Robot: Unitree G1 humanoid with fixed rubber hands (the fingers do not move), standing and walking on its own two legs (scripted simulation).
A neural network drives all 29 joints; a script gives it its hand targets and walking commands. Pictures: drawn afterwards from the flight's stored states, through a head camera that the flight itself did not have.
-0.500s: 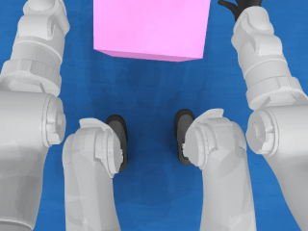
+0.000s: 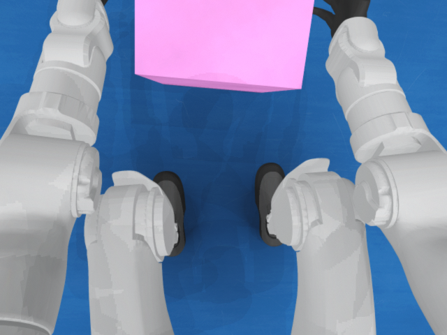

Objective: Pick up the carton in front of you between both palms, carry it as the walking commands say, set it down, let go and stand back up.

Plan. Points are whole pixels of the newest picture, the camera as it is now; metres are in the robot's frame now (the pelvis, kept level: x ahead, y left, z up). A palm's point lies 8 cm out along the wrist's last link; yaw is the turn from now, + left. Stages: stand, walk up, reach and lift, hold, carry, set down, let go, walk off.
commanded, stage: reach and lift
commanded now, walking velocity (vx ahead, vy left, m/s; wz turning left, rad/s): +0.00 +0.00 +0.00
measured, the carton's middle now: (220, 21) +0.53 +0.00 -0.25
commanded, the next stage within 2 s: none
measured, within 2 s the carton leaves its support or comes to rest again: leaves its support in 0.42 s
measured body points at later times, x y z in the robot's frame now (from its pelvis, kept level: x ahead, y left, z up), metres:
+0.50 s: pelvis +0.00 +0.00 -0.01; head +0.35 +0.03 +0.26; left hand +0.56 +0.15 -0.17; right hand +0.55 -0.15 -0.15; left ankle +0.11 +0.12 -0.34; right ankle +0.12 -0.13 -0.34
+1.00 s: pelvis +0.00 -0.01 +0.11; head +0.26 +0.02 +0.48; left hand +0.51 +0.17 +0.04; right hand +0.50 -0.14 +0.04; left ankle +0.11 +0.12 -0.34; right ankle +0.12 -0.13 -0.34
